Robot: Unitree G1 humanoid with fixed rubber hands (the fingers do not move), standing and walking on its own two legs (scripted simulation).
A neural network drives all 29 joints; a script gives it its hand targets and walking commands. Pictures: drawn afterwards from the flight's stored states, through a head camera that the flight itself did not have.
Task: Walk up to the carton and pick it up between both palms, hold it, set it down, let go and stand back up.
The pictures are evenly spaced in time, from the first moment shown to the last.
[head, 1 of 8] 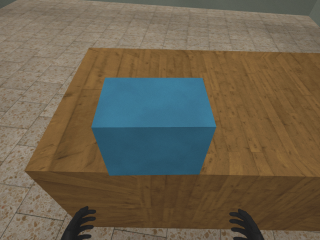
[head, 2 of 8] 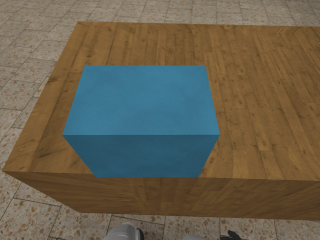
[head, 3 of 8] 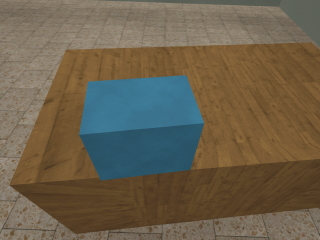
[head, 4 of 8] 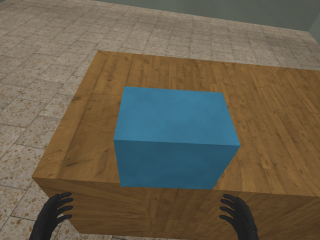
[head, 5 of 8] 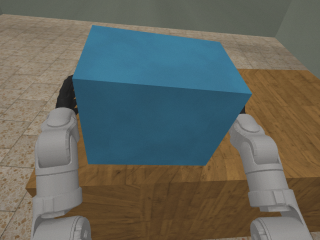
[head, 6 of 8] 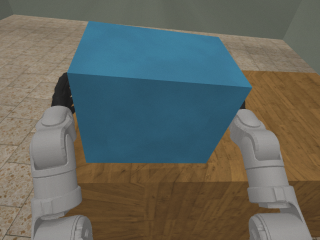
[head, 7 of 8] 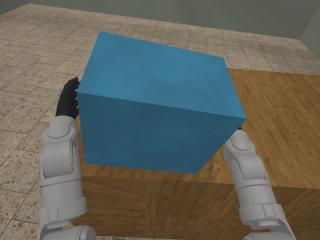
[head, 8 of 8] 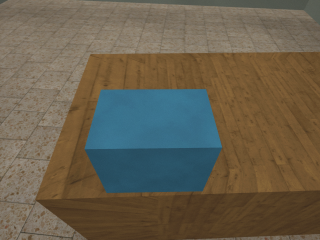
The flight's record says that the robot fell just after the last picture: no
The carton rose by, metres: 0.22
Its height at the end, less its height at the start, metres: +0.00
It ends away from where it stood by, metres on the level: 0.07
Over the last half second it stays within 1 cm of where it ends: yes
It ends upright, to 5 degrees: yes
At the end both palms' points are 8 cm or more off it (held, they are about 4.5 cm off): yes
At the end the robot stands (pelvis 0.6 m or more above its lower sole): yes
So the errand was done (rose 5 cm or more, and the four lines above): yes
